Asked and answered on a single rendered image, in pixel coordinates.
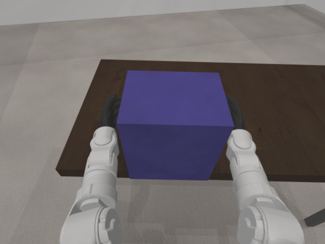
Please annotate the robot left forearm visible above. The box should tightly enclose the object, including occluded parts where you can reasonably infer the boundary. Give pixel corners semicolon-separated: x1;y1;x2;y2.
60;127;119;237

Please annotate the robot right forearm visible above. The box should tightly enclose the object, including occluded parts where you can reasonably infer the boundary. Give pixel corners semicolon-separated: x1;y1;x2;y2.
226;129;304;236

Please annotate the robot right upper arm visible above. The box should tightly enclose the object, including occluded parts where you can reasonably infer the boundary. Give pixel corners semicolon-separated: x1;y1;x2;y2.
237;204;304;244

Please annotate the robot left upper arm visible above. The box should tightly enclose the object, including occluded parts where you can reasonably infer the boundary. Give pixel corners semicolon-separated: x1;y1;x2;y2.
60;206;123;244

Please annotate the table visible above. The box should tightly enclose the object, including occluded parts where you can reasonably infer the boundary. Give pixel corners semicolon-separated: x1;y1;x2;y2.
55;59;325;227

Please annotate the robot left hand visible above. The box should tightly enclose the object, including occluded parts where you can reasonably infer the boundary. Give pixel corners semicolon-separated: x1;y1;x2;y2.
99;94;122;128

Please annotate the carton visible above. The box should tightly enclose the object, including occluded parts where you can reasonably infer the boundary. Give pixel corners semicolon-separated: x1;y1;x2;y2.
116;70;234;180

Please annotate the robot right hand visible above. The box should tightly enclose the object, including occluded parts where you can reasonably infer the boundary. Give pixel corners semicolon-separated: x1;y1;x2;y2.
226;95;246;130

